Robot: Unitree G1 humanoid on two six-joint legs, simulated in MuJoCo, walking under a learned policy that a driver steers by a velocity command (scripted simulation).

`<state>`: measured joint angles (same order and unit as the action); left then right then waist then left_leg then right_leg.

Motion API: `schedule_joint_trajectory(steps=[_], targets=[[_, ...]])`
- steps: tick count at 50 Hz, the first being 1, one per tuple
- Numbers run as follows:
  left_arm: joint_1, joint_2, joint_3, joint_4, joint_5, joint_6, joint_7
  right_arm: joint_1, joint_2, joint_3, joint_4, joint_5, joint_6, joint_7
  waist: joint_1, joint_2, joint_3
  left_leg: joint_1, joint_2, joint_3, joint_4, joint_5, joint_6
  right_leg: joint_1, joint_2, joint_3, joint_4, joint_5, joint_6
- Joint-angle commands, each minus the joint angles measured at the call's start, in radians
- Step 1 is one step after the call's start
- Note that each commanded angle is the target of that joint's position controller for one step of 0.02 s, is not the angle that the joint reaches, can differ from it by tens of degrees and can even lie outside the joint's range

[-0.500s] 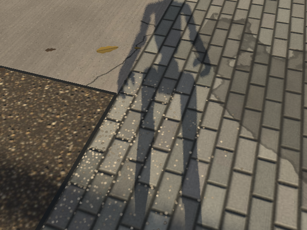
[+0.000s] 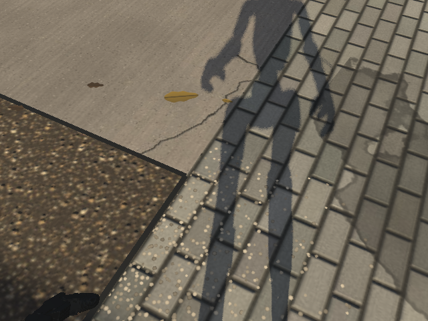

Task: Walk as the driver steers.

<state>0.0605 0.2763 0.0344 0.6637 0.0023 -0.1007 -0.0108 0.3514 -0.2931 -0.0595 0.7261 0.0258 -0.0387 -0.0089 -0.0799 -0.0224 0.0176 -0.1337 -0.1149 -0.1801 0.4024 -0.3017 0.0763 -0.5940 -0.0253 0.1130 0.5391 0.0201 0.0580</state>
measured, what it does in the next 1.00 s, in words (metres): walks ahead, turning left: right foot, then left foot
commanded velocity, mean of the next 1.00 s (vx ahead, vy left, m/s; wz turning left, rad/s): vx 0.50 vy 0.00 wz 0.55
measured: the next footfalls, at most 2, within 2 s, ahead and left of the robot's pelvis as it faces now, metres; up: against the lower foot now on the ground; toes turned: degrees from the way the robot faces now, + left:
right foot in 0.08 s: +0.22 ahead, -0.14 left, +0.00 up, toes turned +8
left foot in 0.58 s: +0.44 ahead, +0.19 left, +0.00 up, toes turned +24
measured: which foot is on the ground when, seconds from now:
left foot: down 0.00-0.10, up 0.12-0.56, down 0.58-1.00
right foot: up 0.00-0.06, down 0.08-0.58, up 0.60-1.00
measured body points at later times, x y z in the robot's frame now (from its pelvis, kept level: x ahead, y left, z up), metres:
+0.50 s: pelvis +0.26 +0.00 -0.01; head +0.30 +0.02 +0.44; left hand +0.19 +0.29 -0.13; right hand +0.55 -0.15 -0.08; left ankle +0.38 +0.19 -0.70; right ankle +0.18 -0.15 -0.74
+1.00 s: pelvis +0.53 +0.13 +0.00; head +0.54 +0.16 +0.45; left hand +0.58 +0.46 -0.09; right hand +0.73 -0.08 -0.10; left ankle +0.40 +0.17 -0.74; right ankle +0.76 +0.10 -0.71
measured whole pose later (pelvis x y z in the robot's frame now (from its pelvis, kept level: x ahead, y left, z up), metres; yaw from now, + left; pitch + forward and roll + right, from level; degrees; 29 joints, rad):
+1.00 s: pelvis +0.53 +0.13 +0.00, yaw +34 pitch +2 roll +1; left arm 0.05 0.29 0.03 0.71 0.00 -0.10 -0.03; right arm 0.35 -0.29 -0.06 0.70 0.02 -0.05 0.00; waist -0.08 -0.04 0.02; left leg -0.08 -0.10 -0.14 0.38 -0.32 0.07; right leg -0.59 -0.05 0.06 0.55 0.07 0.04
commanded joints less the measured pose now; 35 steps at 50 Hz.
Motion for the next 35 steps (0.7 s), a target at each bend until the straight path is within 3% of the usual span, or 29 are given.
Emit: schedule_joint_trajectory(steps=[1, 3, 4, 5, 6, 7, 8, 9, 11, 13, 16, 20, 24, 26, 27, 28, 29, 30, 31, 32, 33, 34, 35], targets=[[-0.070, 0.118, 0.041, -0.084, -0.011, -0.032, -0.008, 0.018, -0.158, -0.046, -0.049, 0.001, 0.002, -0.010, 0.025, 0.142, -0.036, -0.007, 0.243, -0.245, -0.024, 0.233, 0.114, 0.139, 0.043, -0.022, -0.066, -0.055, -0.025], [0.053, 0.149, 0.062, -0.055, -0.009, -0.041, -0.002, -0.012, -0.131, -0.039, -0.062, -0.003, 0.005, -0.009, 0.099, 0.155, -0.082, -0.025, 0.206, -0.242, 0.084, 0.285, 0.076, 0.327, 0.029, -0.039, -0.132, -0.067, -0.076], [0.183, 0.192, 0.078, -0.043, 0.009, -0.045, 0.007, -0.027, -0.080, -0.020, -0.082, -0.011, -0.001, -0.004, 0.163, 0.104, -0.198, -0.115, 0.158, -0.180, 0.292, 0.244, 0.041, 0.560, -0.096, 0.062, -0.099, -0.089, -0.139], [0.312, 0.274, 0.100, -0.018, 0.025, -0.033, 0.014, 0.088, -0.021, -0.001, -0.102, 0.002, -0.010, -0.005, 0.152, -0.134, -0.348, -0.445, 0.016, -0.025, 0.625, -0.037, -0.037, 0.937, -0.321, 0.424, -0.110, -0.231, -0.290], [0.344, 0.235, 0.096, 0.001, -0.002, -0.021, 0.006, 0.112, -0.070, -0.001, -0.110, 0.007, -0.016, -0.006, 0.152, -0.276, -0.350, -0.629, 0.054, 0.006, 0.803, -0.302, -0.055, 0.968, -0.411, 0.679, -0.195, -0.438, -0.331], [0.302, 0.160, 0.076, -0.011, -0.008, -0.015, 0.009, 0.041, -0.147, -0.023, -0.104, 0.010, -0.011, -0.004, 0.171, -0.154, -0.212, -0.687, 0.108, -0.003, 0.884, -0.219, -0.063, 0.852, -0.373, 0.573, -0.221, -0.534, -0.293], [0.255, 0.134, 0.065, -0.017, -0.002, -0.007, 0.013, -0.034, -0.155, -0.027, -0.117, 0.001, -0.004, -0.003, 0.168, -0.079, -0.115, -0.679, 0.140, 0.037, 0.893, -0.142, -0.069, 0.726, -0.329, 0.430, -0.236, -0.455, -0.259], [0.215, 0.116, 0.057, -0.012, 0.003, -0.002, 0.013, -0.076, -0.144, -0.029, -0.132, -0.010, -0.002, 0.000, 0.149, -0.051, -0.047, -0.660, 0.166, 0.047, 0.854, -0.085, -0.071, 0.614, -0.289, 0.331, -0.266, -0.354, -0.248], [0.174, 0.089, 0.047, -0.001, 0.010, -0.005, 0.014, -0.072, -0.110, -0.030, -0.139, -0.001, 0.007, 0.011, 0.107, -0.092, -0.002, -0.590, 0.209, 0.061, 0.803, -0.031, -0.071, 0.489, -0.234, 0.187, -0.320, -0.233, -0.232], [0.168, 0.101, 0.052, 0.018, 0.004, -0.013, 0.012, -0.078, -0.075, -0.023, -0.147, 0.001, 0.017, 0.015, 0.095, -0.093, 0.007, -0.585, 0.221, 0.081, 0.766, 0.003, -0.083, 0.453, -0.226, 0.096, -0.358, -0.151, -0.246], [0.175, 0.140, 0.066, 0.049, 0.007, -0.016, 0.013, -0.126, -0.060, -0.016, -0.163, -0.007, 0.018, 0.018, 0.098, -0.054, 0.009, -0.616, 0.233, 0.084, 0.656, 0.107, -0.102, 0.475, -0.238, -0.004, -0.380, -0.025, -0.262], [0.187, 0.167, 0.069, 0.080, 0.000, -0.004, 0.017, -0.235, -0.040, -0.005, -0.180, -0.005, 0.004, 0.040, 0.137, -0.036, 0.027, -0.565, 0.219, 0.139, 0.419, 0.307, -0.088, 0.509, -0.206, -0.152, -0.374, 0.046, -0.223], [0.242, 0.203, 0.079, 0.117, -0.019, 0.014, 0.016, -0.338, -0.038, -0.003, -0.222, 0.001, 0.001, 0.064, 0.166, -0.036, 0.058, -0.541, 0.197, 0.194, 0.276, 0.286, -0.050, 0.605, -0.240, -0.209, -0.350, 0.092, -0.197], [0.242, 0.226, 0.086, 0.123, -0.028, 0.027, 0.018, -0.335, -0.061, -0.014, -0.236, -0.002, 0.003, 0.071, 0.143, -0.051, 0.045, -0.488, 0.160, 0.235, 0.238, 0.191, -0.013, 0.657, -0.253, -0.245, -0.274, 0.309, -0.178], [0.241, 0.243, 0.092, 0.124, -0.032, 0.033, 0.022, -0.301, -0.081, -0.025, -0.234, -0.007, 0.007, 0.070, 0.115, -0.072, 0.012, -0.419, 0.123, 0.266, 0.233, 0.135, 0.009, 0.675, -0.252, -0.266, -0.195, 0.494, -0.167], [0.237, 0.256, 0.095, 0.123, -0.035, 0.041, 0.026, -0.208, -0.114, -0.045, -0.216, -0.009, 0.011, 0.068, 0.056, -0.077, -0.044, -0.292, 0.081, 0.290, 0.209, 0.112, 0.037, 0.669, -0.240, -0.290, -0.053, 0.638, -0.152], [0.233, 0.238, 0.088, 0.118, -0.036, 0.044, 0.031, -0.039, -0.165, -0.076, -0.172, -0.005, 0.016, 0.056, -0.035, -0.051, -0.131, -0.044, 0.042, 0.289, 0.153, 0.179, 0.076, 0.572, -0.207, -0.319, 0.159, 0.632, -0.122], [0.262, 0.175, 0.063, 0.097, -0.001, 0.037, 0.032, 0.106, -0.248, -0.105, -0.143, 0.001, 0.028, 0.033, -0.079, 0.092, -0.227, 0.270, 0.195, 0.045, 0.151, 0.210, 0.141, 0.301, -0.160, -0.321, 0.481, 0.214, -0.078], [0.338, 0.060, 0.022, 0.035, 0.020, 0.008, 0.015, 0.049, -0.335, -0.105, -0.166, 0.001, 0.014, 0.035, 0.049, 0.311, -0.345, 0.526, 0.426, -0.554, 0.009, -0.016, 0.331, -0.096, 0.051, -0.174, 0.790, -0.622, -0.032], [0.212, 0.165, 0.041, 0.028, -0.016, -0.021, 0.003, 0.082, -0.237, -0.081, -0.179, -0.002, 0.000, 0.042, -0.045, 0.175, -0.388, 0.534, 0.437, -0.616, -0.087, -0.101, 0.310, -0.193, 0.019, -0.009, 0.860, -0.591, -0.047], [0.139, 0.184, 0.046, 0.000, -0.043, -0.036, -0.003, 0.050, -0.198, -0.067, -0.164, -0.010, -0.012, 0.043, -0.039, 0.146, -0.237, 0.424, 0.410, -0.474, -0.099, -0.025, 0.269, -0.252, -0.017, -0.024, 0.826, -0.494, -0.064], [0.131, 0.167, 0.040, 0.004, -0.028, -0.043, 0.004, -0.007, -0.178, -0.060, -0.166, -0.007, -0.018, 0.042, 0.006, 0.056, -0.157, 0.275, 0.365, -0.362, -0.098, 0.086, 0.240, -0.208, -0.057, -0.027, 0.743, -0.412, -0.067], [0.135, 0.169, 0.044, 0.012, -0.003, -0.042, 0.011, -0.068, -0.156, -0.052, -0.175, -0.013, -0.018, 0.039, 0.048, 0.042, -0.109, 0.148, 0.331, -0.281, -0.107, 0.203, 0.222, -0.142, -0.081, -0.028, 0.662, -0.369, -0.058]])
